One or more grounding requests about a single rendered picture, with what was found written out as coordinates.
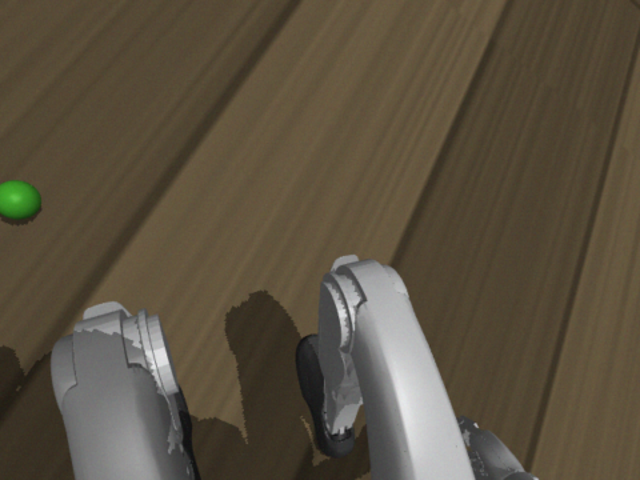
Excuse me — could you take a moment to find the right robot hand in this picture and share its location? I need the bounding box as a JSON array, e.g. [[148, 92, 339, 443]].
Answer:
[[456, 415, 525, 480]]

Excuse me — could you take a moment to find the left robot foot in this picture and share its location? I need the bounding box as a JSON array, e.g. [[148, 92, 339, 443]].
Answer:
[[174, 384, 201, 480]]

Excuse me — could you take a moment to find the right robot foot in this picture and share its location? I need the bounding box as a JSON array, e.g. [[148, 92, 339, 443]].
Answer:
[[295, 334, 355, 458]]

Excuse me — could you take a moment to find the ball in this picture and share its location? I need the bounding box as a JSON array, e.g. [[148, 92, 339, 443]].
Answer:
[[0, 180, 41, 219]]

